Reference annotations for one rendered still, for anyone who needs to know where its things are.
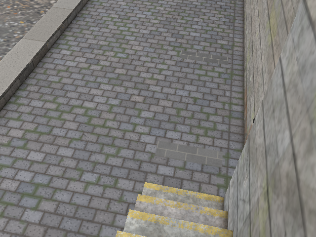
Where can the stairs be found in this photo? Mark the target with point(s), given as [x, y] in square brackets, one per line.
[162, 211]

